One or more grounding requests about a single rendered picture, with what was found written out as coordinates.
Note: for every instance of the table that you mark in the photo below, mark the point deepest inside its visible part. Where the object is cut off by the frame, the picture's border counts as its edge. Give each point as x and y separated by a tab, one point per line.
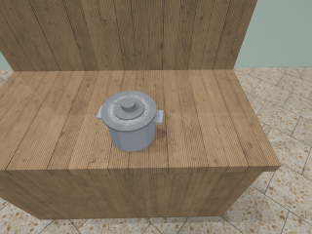
58	161

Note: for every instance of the lid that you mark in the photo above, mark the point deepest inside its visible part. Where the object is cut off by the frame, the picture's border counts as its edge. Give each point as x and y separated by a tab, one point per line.
123	121

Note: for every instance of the knob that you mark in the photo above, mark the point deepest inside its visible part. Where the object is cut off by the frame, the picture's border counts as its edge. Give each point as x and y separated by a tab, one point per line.
128	103

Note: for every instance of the pot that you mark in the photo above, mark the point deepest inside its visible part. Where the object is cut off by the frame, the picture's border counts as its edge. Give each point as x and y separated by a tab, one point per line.
135	141

